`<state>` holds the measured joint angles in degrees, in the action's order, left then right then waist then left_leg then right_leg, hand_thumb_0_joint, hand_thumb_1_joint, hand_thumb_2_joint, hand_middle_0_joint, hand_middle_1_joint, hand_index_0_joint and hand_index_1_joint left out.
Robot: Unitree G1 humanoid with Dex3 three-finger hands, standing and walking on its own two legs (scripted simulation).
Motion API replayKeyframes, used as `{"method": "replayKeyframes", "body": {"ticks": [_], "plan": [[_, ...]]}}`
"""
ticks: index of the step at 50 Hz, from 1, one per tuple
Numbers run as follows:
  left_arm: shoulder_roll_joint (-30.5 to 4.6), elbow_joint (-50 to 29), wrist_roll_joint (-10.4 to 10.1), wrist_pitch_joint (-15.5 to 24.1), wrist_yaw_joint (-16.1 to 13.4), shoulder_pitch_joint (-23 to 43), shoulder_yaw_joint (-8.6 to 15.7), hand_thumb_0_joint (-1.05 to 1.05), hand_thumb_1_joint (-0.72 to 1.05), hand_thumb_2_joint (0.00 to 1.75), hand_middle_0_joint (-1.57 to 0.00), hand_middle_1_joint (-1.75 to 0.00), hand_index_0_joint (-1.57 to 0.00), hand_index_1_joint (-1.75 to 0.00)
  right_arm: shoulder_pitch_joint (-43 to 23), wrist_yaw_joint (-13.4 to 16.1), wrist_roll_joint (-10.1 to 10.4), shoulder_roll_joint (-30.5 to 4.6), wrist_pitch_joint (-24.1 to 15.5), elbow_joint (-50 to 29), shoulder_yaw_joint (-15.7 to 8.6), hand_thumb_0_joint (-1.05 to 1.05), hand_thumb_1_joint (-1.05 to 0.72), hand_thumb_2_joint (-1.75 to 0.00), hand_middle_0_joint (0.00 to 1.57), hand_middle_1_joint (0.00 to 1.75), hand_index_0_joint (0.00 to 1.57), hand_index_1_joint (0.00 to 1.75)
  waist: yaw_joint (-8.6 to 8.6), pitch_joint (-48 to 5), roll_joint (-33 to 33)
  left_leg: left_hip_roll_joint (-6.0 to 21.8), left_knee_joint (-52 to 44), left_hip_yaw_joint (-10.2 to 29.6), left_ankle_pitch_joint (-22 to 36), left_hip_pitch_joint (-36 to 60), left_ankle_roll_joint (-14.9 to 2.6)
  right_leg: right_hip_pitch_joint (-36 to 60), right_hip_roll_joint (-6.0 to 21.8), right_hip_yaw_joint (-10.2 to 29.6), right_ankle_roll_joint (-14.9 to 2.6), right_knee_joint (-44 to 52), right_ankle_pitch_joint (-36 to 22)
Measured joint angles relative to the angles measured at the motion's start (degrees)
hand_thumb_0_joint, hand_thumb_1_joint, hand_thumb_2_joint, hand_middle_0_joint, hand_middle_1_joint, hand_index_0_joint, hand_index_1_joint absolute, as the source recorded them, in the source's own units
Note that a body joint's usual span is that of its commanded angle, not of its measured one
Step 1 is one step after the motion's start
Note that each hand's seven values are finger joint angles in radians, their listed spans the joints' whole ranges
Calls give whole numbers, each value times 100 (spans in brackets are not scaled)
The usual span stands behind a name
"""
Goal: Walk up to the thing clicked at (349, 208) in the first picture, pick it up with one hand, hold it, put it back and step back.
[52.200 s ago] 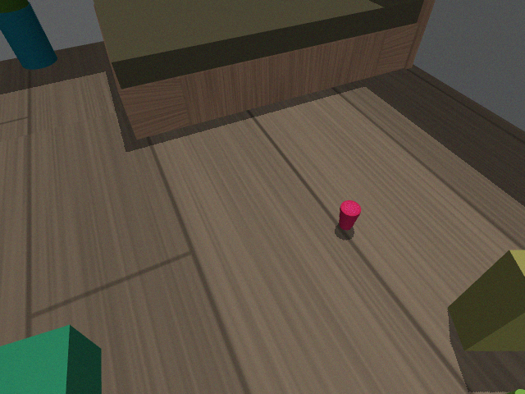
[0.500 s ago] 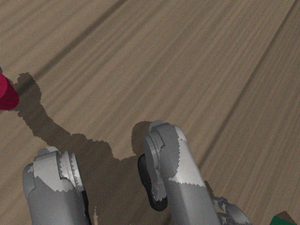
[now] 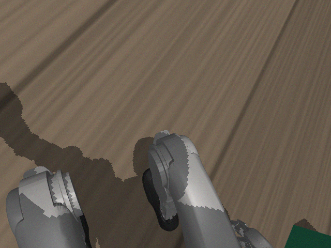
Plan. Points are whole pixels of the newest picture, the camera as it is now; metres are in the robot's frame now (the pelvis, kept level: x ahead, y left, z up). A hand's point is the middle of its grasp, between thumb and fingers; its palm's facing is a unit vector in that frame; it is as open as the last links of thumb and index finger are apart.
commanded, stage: open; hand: left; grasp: from above
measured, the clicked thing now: out of the picture +0.48 +0.33 -0.25
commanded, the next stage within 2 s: withdraw in 0.68 s
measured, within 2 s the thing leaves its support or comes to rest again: rests again in 1.16 s
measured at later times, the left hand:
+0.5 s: hand out of the picture +0.47 +0.34 -0.20, palm faces -0.46 -0.09 -0.89, open 13.5 cm
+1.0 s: hand out of the picture +0.48 +0.34 -0.19, palm faces -0.39 -0.08 -0.92, open 14.2 cm
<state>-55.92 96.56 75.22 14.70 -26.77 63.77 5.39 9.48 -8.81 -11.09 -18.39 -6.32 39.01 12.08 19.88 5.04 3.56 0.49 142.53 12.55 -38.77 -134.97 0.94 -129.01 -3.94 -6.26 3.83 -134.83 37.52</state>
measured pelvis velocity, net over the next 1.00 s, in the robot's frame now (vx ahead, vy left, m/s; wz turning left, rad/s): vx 0.00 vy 0.00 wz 0.00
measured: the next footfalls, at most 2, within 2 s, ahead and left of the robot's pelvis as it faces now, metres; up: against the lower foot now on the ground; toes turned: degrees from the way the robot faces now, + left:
none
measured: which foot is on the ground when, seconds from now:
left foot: down 0.00-1.00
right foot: down 0.00-1.00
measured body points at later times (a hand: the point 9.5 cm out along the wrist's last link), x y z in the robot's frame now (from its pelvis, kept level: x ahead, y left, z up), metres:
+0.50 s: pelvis +0.00 +0.00 +0.00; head +0.26 +0.11 +0.35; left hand +0.49 +0.34 -0.15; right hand +0.04 -0.26 -0.07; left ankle +0.07 +0.13 -0.28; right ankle +0.11 -0.12 -0.28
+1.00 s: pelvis +0.00 +0.00 +0.01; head +0.27 +0.11 +0.35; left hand +0.50 +0.34 -0.13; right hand +0.05 -0.26 -0.07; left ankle +0.07 +0.13 -0.28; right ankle +0.11 -0.12 -0.28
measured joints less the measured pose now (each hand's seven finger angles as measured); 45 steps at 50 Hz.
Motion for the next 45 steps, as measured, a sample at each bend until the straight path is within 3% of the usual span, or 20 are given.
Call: {"method": "replayKeyframes", "body": {"ticks": [7,15,26,45], "plan": [[-59,-19,-40,-129,-80,14,-85,-1,-40,104,-29,-118,-27,-114,61,-14,-17,-3,-63,51,13,0,-90,-89,20,30,20,30,35,-21,31,6,21,33,5,-33,-22,-5,-15,-30,10,24,-19],[-34,-190,-141,-275,59,-28,-132,-2,-50,110,-16,-121,-17,-119,75,-57,-3,15,-95,-6,32,0,-91,-90,20,30,20,30,37,-12,10,-16,9,47,-4,-49,-39,22,7,-52,-10,59,12],[36,-415,-168,-238,189,-142,-99,-2,-55,110,-12,-119,-12,-117,-11,-83,7,25,-60,-108,46,0,-90,-90,21,30,21,30,-12,6,9,-38,-14,62,-28,-14,-30,75,32,-70,-13,84,50],[28,-499,-144,-232,119,-178,-20,-1,-59,108,-10,-114,-10,-113,-49,-54,4,-1,-24,-173,17,0,-91,-90,20,30,20,30,-26,6,11,-41,-31,63,-35,-32,2,35,42,-71,-26,80,53]]}}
